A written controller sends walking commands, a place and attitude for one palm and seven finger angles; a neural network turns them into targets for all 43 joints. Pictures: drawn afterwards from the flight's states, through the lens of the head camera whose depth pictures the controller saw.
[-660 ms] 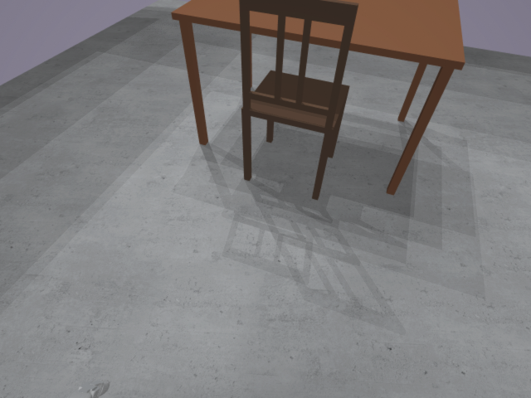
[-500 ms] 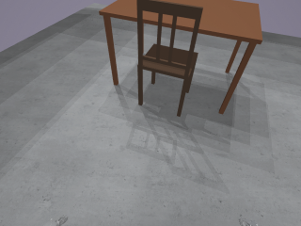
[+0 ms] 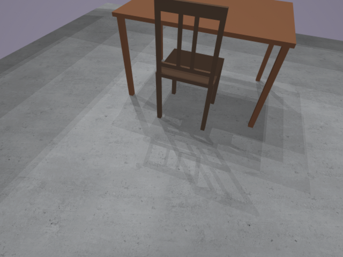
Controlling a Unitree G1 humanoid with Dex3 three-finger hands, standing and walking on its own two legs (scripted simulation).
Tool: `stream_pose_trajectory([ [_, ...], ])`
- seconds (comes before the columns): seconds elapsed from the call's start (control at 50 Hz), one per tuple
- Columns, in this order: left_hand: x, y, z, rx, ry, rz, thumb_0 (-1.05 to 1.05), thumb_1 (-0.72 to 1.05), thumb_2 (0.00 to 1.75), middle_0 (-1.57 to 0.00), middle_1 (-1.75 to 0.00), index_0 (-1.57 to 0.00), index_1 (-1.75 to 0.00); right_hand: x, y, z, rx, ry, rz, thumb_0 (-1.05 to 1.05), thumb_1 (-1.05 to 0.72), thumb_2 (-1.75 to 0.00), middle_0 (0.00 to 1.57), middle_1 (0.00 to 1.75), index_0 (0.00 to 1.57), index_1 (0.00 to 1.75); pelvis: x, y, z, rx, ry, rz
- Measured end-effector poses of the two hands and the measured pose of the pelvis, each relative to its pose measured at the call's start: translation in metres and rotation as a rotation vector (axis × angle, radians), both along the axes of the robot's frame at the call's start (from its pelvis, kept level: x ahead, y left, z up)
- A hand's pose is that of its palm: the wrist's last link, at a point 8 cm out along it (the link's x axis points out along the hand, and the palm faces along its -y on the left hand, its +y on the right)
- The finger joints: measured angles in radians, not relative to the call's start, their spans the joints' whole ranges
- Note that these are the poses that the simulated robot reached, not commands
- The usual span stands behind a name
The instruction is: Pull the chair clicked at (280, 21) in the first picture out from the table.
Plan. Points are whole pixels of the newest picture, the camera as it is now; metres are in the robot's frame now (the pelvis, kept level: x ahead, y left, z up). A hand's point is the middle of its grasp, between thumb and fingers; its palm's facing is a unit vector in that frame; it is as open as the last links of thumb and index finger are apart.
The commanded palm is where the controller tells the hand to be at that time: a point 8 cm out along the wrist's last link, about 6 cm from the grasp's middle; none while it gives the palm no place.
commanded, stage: stand and wait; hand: left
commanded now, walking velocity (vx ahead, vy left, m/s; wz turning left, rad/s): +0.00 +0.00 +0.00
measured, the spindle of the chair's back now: (179, 42) +1.27 +0.03 -0.09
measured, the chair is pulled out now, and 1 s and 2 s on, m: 0.00 0.00 0.00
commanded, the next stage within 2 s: look at it before walking up in 0.40 s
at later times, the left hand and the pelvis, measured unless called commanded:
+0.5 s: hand out of the picture +0.06 +0.24 -0.16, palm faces -0.04 -0.95 -0.32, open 7.4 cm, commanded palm none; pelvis -0.01 -0.01 +0.00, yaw +0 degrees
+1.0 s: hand out of the picture +0.07 +0.24 -0.16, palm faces -0.03 -0.95 -0.32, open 7.4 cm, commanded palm none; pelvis +0.00 +0.00 +0.00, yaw +0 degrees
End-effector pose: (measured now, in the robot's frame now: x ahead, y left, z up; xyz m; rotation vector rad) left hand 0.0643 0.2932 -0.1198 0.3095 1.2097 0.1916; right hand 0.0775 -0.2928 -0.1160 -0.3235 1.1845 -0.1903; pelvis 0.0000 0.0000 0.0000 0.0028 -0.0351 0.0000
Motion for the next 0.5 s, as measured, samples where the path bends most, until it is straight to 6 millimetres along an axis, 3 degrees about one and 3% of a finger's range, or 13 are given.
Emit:
stream_pose_trajectory([
  [0.22, -0.004, -0.007, 0.001, -0.005, -0.004, -0.010, 0.00, 0.90, 0.90, -0.20, -0.30, -0.20, -0.30, -0.019, -0.002, -0.003, 0.013, 0.025, -0.012, 0.00, -0.90, -0.90, 0.20, 0.30, 0.21, 0.30, -0.008, -0.004, 0.001, 0.001, 0.000, -0.002],
  [0.5, -0.006, -0.013, -0.002, -0.019, 0.010, -0.016, 0.00, 0.90, 0.90, -0.20, -0.30, -0.20, -0.30, -0.025, -0.004, -0.002, 0.011, 0.044, -0.021, 0.00, -0.91, -0.90, 0.20, 0.30, 0.21, 0.30, -0.009, -0.006, 0.002, 0.000, 0.010, -0.006],
])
